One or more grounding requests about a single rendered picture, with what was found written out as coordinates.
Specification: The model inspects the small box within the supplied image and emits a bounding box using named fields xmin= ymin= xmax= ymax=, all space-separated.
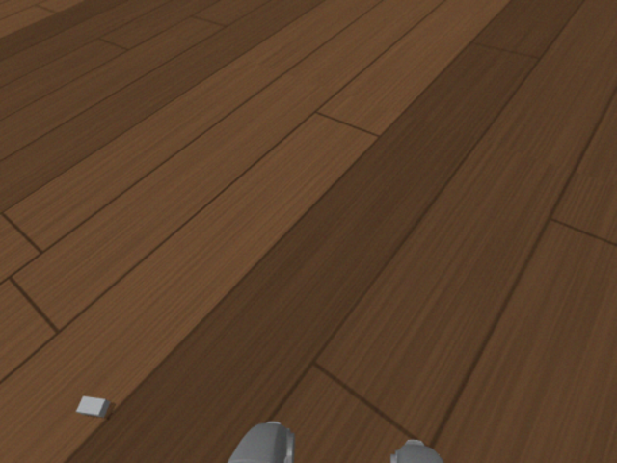
xmin=76 ymin=396 xmax=110 ymax=418

